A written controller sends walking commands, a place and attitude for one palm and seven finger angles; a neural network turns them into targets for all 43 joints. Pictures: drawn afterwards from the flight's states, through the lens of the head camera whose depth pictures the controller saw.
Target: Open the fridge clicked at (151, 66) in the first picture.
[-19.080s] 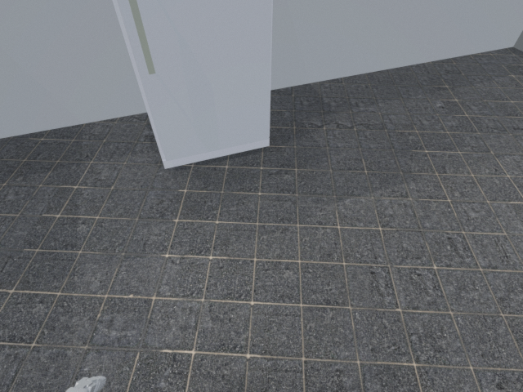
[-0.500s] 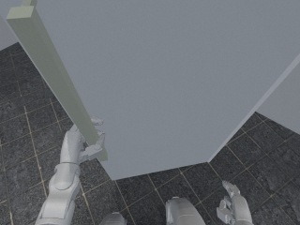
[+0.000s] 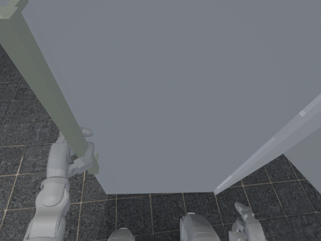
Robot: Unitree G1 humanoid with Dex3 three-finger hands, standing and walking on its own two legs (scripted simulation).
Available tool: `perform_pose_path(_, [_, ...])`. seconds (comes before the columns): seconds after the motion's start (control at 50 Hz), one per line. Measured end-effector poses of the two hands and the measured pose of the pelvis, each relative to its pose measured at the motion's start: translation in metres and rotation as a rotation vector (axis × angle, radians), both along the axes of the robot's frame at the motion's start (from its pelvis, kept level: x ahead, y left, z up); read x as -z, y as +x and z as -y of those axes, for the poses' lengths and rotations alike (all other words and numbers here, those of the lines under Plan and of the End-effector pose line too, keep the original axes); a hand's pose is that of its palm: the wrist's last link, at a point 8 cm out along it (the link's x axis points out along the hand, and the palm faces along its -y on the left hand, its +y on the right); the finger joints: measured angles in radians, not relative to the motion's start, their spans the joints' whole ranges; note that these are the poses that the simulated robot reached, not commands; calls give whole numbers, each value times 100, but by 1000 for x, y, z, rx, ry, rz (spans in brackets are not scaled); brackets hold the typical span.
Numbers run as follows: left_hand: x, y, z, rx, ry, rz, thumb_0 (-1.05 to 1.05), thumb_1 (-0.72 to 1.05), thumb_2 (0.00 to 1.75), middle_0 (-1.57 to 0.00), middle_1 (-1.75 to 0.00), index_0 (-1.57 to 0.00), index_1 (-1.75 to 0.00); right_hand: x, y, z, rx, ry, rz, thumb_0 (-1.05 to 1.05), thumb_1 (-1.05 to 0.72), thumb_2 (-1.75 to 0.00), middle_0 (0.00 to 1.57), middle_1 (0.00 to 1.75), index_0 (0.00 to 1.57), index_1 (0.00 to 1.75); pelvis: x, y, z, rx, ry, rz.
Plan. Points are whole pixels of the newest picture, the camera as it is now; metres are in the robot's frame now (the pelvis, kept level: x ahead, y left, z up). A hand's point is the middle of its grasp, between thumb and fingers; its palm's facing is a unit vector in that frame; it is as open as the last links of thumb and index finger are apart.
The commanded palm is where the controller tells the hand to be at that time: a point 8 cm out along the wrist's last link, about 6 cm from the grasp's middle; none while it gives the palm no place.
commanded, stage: walk backward, drawing the door open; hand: left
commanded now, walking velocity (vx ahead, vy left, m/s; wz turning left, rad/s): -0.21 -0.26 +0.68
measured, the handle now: (72, 121) +0.34 +0.22 +0.10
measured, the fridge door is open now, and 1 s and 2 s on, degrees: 64 73 73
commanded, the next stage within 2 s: stop walking and hold the door back in 0.10 s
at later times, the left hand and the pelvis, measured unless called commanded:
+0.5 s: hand (91, 197) +0.20 +0.16 +0.02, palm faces +0.54 -0.80 -0.25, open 6.1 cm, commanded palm +0.19 +0.21 +0.03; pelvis -0.04 -0.15 +0.00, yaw +19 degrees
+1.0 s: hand (90, 188) +0.22 +0.17 +0.02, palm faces +0.55 -0.81 -0.21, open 6.1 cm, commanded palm +0.19 +0.21 +0.03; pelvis -0.09 -0.17 +0.00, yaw +20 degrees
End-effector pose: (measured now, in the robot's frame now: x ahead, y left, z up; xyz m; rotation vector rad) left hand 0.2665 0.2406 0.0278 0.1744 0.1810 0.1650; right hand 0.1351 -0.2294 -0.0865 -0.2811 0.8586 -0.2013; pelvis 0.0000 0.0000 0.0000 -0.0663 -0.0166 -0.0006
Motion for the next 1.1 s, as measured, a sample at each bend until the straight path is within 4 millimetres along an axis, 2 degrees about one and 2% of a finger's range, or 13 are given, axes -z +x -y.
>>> perform_pose_path(0.1, [-2, -37, 14, -138, -33, -43, 2, 63, 79, -32, -121, -41, -140, -4, -1, 29, -102, 30, -42, 1, -90, -90, 21, 30, 20, 30, -11, -2, 46, -79, -37, -30])
perform_pose_path(0.18, [-3, -66, 27, -258, 24, -26, 1, 60, 79, -35, -119, -43, -140, 16, 12, 64, -163, 66, -33, 1, -90, -90, 21, 30, 20, 30, 4, 0, 91, -131, 4, -46])
perform_pose_path(0.24, [-4, -85, 37, -345, 38, -41, 0, 58, 79, -35, -118, -44, -140, 27, 25, 90, -174, 67, -43, 1, -90, -90, 21, 30, 20, 30, 6, -4, 110, -176, 13, -34])
perform_pose_path(0.3, [-5, -101, 45, -409, 50, -64, -2, 57, 78, -35, -116, -45, -140, 24, 40, 108, -213, 27, -40, 2, -90, -90, 21, 30, 20, 30, 1, -6, 123, -212, 58, -21])
perform_pose_path(0.44, [-6, -111, 50, -458, 57, -65, -2, 55, 79, -35, -119, -45, -140, 0, 74, 117, -337, -28, 44, 2, -91, -90, 20, 30, 20, 30, -3, -26, 146, -299, 84, -28])
perform_pose_path(0.52, [-5, -106, 48, -443, 43, -47, -1, 54, 80, -34, -125, -45, -140, -13, 78, 110, -390, -42, 101, 1, -91, -90, 20, 30, 20, 30, 1, -45, 152, -330, 69, -42])
perform_pose_path(0.6, [-6, -102, 45, -426, 25, -59, 0, 56, 79, -33, -127, -45, -140, -19, 59, 102, -393, -16, 117, 1, -91, -90, 20, 30, 20, 30, 0, -67, 155, -325, 77, -26])
perform_pose_path(0.7, [-9, -102, 46, -449, -14, -101, 1, 58, 76, -29, -122, -45, -140, -5, 7, 103, -380, 43, 18, 1, -90, -90, 20, 30, 20, 30, -8, -79, 165, -340, 39, -27])
perform_pose_path(0.82, [-10, -100, 47, -472, -11, -110, 1, 57, 76, -30, -121, -45, -140, 34, -57, 132, -358, 54, -172, 1, -90, -90, 21, 30, 20, 30, 3, -83, 181, -324, 46, -26])
perform_pose_path(0.88, [-11, -99, 47, -491, -16, -113, 2, 56, 77, -31, -119, -45, -140, 42, -80, 155, -295, 32, -235, 1, -90, -90, 21, 30, 20, 30, 4, -85, 182, -334, 46, -16])
perform_pose_path(0.94, [-11, -96, 46, -492, -26, -119, 2, 57, 77, -30, -119, -45, -140, 37, -95, 177, -261, -25, -272, 1, -90, -90, 21, 30, 20, 30, 1, -85, 179, -338, 62, -10])
perform_pose_path(1.02, [-11, -88, 41, -454, -22, -118, 2, 56, 77, -30, -121, -45, -140, 28, -100, 199, -227, -110, -257, 2, -90, -90, 21, 30, 20, 30, 5, -86, 169, -341, 64, -1])
perform_pose_path(1.1, [-11, -82, 38, -439, -22, -120, 2, 57, 76, -29, -123, -45, -140, 18, -95, 202, -178, -123, -207, 2, -90, -90, 21, 30, 20, 30, 4, -87, 165, -313, 70, -5])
